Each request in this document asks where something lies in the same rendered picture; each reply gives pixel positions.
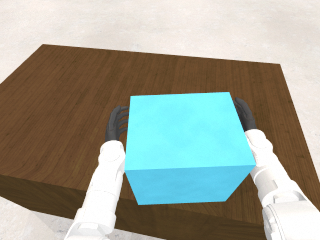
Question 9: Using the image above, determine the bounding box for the pedestal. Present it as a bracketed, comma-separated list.
[0, 44, 320, 240]

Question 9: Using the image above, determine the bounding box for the left robot hand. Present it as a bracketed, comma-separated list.
[105, 105, 129, 143]

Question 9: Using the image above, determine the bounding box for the right robot hand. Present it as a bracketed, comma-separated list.
[232, 97, 257, 132]

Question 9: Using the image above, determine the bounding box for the carton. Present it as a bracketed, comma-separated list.
[124, 92, 256, 205]

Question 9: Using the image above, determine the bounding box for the robot right upper arm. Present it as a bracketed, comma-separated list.
[262, 200, 320, 240]

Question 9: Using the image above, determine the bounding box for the robot right forearm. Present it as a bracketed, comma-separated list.
[244, 129, 320, 216]

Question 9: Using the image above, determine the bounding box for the robot left forearm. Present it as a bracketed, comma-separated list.
[64, 140, 126, 240]

